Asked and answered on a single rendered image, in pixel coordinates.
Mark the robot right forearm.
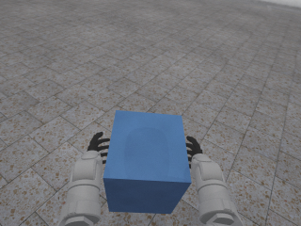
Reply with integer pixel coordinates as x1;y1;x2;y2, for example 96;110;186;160
191;153;245;226

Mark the robot right hand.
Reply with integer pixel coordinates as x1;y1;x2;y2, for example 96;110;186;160
185;136;203;169

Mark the robot left forearm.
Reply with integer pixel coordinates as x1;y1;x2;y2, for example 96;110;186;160
57;150;103;226

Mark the carton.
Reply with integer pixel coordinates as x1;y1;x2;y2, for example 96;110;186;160
103;110;192;214

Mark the robot left hand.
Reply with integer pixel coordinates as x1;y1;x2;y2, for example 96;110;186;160
87;132;110;164

